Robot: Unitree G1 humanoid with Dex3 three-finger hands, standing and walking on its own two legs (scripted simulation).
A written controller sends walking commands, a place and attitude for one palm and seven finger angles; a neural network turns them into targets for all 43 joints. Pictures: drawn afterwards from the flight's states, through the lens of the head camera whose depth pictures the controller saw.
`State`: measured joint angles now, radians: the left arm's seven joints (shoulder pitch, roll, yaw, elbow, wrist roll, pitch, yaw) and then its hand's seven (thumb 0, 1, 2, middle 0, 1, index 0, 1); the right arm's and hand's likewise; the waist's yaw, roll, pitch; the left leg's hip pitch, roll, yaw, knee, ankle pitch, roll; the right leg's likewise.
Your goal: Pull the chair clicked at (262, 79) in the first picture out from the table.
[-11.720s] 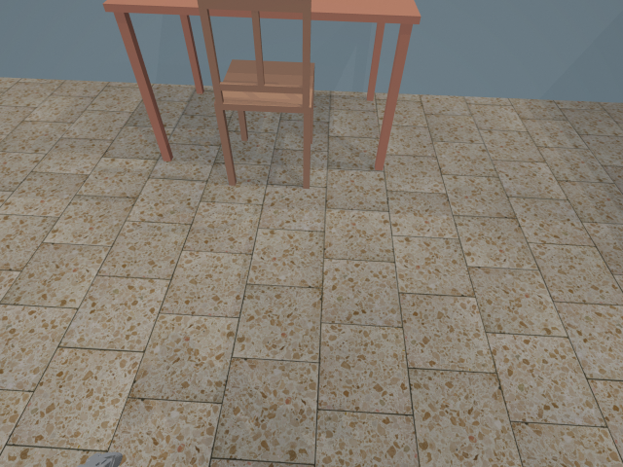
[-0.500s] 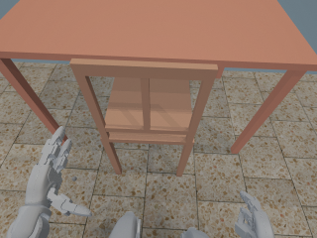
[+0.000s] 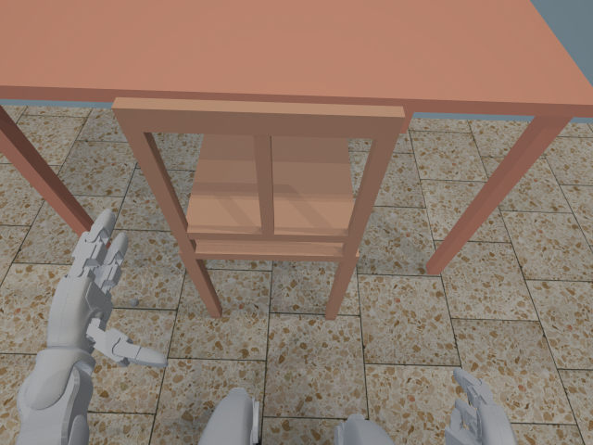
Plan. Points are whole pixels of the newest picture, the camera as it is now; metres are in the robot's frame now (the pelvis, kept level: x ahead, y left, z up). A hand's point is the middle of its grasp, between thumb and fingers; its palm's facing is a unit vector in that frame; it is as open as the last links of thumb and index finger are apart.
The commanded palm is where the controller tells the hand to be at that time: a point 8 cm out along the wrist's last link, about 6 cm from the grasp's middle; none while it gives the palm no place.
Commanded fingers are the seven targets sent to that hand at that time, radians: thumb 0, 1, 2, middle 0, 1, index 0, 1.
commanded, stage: aim the fingers beside a spindle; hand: left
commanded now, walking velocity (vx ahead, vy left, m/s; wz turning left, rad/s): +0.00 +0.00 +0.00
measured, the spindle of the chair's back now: (265, 189) +0.51 +0.08 -0.02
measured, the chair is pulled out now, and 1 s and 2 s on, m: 0.00 0.00 0.00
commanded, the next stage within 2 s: push the fingers through the gap in 1.54 s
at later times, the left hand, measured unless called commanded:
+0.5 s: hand (145, 277) +0.33 +0.22 +0.02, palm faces +0.04 -1.00 -0.05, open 16.9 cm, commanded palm +0.31 +0.27 +0.02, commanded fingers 0.00 -0.50 0.30 -0.06 -0.08 -0.06 -0.08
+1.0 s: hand (150, 253) +0.37 +0.23 +0.00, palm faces +0.04 -1.00 -0.05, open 16.9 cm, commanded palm +0.35 +0.28 +0.00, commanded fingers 0.00 -0.50 0.30 -0.06 -0.08 -0.06 -0.08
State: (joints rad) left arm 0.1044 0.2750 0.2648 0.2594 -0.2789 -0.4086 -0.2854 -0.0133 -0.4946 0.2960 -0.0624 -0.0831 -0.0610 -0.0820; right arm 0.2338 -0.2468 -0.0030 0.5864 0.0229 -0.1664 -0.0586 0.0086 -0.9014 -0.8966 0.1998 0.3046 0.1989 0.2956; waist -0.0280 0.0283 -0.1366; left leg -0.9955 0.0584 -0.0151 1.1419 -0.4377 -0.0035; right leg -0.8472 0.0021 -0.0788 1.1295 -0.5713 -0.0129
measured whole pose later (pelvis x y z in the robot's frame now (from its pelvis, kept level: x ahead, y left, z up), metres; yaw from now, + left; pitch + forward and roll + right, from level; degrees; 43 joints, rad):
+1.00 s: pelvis -0.01 +0.01 -0.03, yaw -2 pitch +22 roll -3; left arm -0.33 0.35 0.35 0.66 -0.21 -0.46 -0.30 -0.01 -0.50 0.30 -0.06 -0.08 -0.06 -0.08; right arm 0.24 -0.25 0.00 0.63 0.01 -0.08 -0.04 0.01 -0.90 -0.90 0.20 0.30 0.20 0.30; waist -0.06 0.02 -0.15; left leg -1.20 0.07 -0.01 1.27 -0.46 0.01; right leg -1.05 0.01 -0.07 1.26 -0.60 0.00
